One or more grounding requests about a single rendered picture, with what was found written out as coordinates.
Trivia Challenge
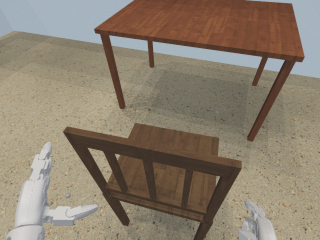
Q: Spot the robot right hand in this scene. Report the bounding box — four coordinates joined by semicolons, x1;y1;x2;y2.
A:
238;199;277;240

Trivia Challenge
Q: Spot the robot left hand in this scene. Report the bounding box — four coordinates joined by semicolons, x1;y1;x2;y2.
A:
14;141;99;228

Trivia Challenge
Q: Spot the table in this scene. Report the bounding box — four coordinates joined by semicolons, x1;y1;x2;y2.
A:
94;0;305;142

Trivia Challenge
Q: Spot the chair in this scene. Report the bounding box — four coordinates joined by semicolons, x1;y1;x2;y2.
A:
63;123;242;240

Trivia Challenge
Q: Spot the robot left forearm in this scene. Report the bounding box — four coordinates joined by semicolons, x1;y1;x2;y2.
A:
5;224;45;240

